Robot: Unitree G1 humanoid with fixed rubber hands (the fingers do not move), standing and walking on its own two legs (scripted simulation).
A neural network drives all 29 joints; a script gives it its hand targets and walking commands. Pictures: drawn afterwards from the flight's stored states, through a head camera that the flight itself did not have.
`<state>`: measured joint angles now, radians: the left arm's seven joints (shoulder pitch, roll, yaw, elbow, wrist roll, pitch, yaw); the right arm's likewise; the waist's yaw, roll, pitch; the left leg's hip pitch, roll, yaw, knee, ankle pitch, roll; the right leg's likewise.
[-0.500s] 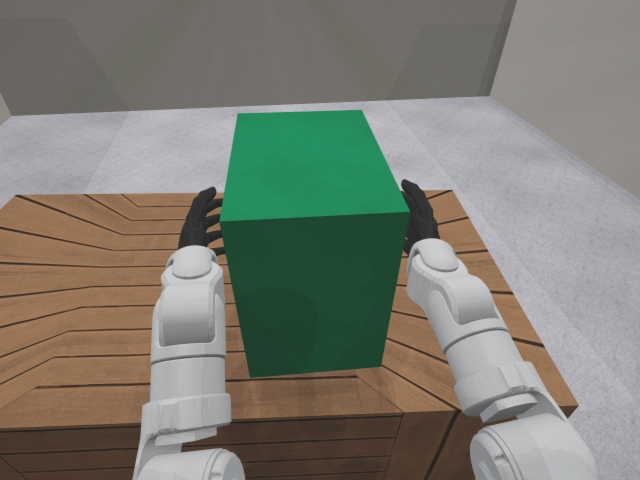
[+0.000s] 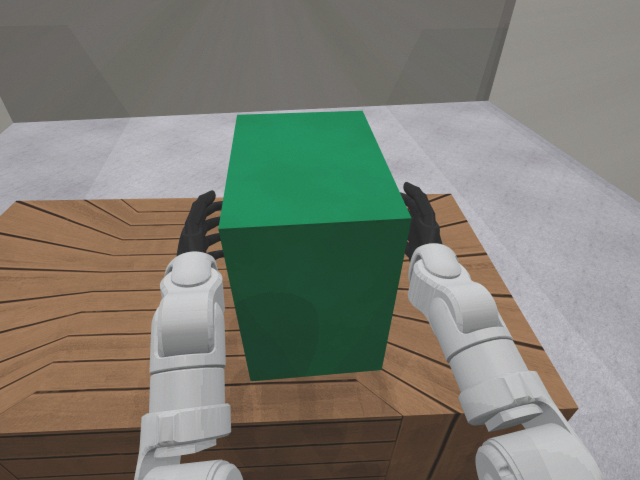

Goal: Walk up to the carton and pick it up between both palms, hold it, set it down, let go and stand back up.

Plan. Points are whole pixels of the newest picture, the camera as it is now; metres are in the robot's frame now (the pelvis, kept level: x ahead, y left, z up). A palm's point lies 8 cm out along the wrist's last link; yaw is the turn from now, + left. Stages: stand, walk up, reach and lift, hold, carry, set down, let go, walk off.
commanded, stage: hold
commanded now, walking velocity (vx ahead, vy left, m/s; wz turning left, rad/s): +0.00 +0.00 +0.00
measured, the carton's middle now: (308, 241) +0.42 +0.01 +0.14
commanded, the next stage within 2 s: none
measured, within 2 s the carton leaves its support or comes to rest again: neither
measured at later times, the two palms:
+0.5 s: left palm (196, 254) +0.35 +0.15 +0.18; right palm (419, 243) +0.35 -0.12 +0.17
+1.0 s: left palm (196, 258) +0.35 +0.15 +0.17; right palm (418, 244) +0.36 -0.12 +0.17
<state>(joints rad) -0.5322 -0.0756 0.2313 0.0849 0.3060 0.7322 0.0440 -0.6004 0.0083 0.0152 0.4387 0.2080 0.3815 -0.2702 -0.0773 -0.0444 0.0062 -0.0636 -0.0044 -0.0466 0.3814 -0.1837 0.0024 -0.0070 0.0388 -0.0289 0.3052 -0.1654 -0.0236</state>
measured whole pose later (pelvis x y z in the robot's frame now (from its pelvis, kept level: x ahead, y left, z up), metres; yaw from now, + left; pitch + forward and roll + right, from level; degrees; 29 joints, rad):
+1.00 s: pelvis +0.01 +0.00 +0.00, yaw +0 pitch -7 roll -1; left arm -0.51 -0.08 0.23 0.05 0.30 0.74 0.05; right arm -0.59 0.00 0.03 0.42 0.22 0.39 -0.28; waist -0.09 -0.05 0.01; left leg -0.06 -0.01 -0.05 0.37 -0.19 0.01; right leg 0.00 0.03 -0.03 0.29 -0.17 -0.02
